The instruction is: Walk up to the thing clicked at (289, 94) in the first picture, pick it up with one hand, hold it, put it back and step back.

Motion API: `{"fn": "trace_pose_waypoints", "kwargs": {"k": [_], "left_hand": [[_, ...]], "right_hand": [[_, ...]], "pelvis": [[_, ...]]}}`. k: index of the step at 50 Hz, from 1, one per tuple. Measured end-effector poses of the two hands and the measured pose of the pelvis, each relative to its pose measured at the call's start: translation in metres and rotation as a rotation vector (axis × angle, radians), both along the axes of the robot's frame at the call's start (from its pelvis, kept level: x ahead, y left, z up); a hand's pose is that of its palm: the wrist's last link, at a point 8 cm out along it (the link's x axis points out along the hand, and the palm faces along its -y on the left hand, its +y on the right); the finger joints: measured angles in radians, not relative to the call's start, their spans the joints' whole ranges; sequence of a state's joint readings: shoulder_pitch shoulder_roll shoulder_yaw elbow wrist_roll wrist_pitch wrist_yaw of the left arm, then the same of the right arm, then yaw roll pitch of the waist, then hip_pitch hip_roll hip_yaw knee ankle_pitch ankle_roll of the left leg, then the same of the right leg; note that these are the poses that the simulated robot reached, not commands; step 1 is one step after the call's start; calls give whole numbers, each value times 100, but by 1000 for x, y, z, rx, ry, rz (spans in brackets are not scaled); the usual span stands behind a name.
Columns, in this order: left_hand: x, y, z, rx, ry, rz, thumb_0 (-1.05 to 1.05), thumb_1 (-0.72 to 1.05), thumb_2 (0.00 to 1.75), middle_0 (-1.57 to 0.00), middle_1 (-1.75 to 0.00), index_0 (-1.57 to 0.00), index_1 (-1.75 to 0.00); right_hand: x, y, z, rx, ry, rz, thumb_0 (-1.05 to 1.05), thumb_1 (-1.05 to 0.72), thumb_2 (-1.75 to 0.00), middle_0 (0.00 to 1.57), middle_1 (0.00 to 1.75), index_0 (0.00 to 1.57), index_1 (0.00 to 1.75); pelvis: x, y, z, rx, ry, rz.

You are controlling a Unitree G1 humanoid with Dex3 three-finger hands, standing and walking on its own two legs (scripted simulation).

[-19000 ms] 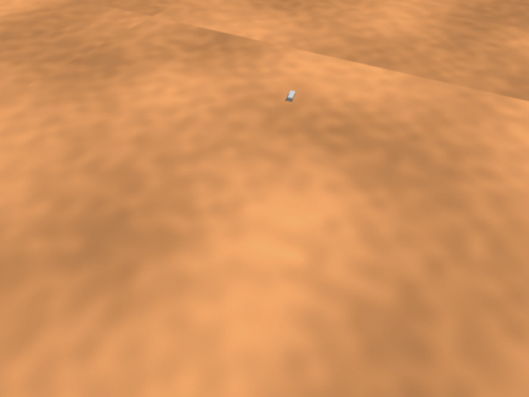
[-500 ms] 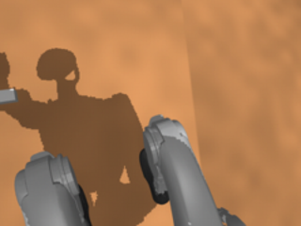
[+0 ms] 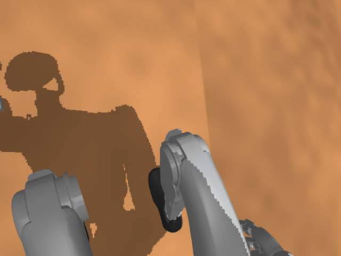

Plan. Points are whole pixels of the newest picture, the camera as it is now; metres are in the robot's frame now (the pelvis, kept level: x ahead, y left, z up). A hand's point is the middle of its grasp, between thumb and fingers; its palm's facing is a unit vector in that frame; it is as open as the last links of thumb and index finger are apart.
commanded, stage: rest palm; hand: left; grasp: from above
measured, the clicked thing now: out of the picture +0.50 +0.30 -0.30
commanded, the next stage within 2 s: close in 1.26 s
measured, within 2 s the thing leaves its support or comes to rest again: neither
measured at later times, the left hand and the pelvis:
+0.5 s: hand out of the picture +0.49 +0.30 -0.25, palm faces -0.47 -0.09 -0.88, open 13.4 cm; pelvis +0.01 +0.00 -0.01, yaw -2 degrees
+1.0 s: hand out of the picture +0.47 +0.29 -0.26, palm faces -0.45 -0.06 -0.89, open 13.2 cm; pelvis +0.00 +0.00 -0.02, yaw -3 degrees
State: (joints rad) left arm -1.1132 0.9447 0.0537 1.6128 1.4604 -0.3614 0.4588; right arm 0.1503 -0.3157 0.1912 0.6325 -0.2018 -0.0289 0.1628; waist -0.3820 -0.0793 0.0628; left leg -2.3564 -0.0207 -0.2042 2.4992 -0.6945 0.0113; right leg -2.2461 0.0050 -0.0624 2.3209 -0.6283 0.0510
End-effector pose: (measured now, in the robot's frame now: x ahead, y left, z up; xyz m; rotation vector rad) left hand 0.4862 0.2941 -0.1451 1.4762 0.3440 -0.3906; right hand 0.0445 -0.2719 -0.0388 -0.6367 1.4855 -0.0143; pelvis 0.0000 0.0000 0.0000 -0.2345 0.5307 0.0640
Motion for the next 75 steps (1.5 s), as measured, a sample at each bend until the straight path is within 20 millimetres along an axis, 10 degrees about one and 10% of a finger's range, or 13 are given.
{"fn": "trace_pose_waypoints", "kwargs": {"k": [14, 52, 75], "left_hand": [[6, 5, -30, 49, -1, 113, 0, -32, 85, -25, -82, -24, -81], [-6, -3, -54, 19, 1, 49, 0, -33, 86, -25, -80, -23, -81], [-1, -2, -62, 37, 23, 138, 0, -23, 77, -31, -77, -30, -76]], "right_hand": [[-31, 17, -14, 79, 38, -2, 0, -90, -89, 21, 30, 21, 30], [-2, 28, -8, 100, 1, 146, 0, -90, -90, 21, 30, 20, 30], [-18, 16, -1, 106, 58, 122, 0, -91, -90, 21, 30, 20, 30]], "pelvis": [[1, -2, -14, 6, -14, -23], [2, 4, -17, -38, -65, -35], [3, -1, -13, -28, -55, -42]]}}
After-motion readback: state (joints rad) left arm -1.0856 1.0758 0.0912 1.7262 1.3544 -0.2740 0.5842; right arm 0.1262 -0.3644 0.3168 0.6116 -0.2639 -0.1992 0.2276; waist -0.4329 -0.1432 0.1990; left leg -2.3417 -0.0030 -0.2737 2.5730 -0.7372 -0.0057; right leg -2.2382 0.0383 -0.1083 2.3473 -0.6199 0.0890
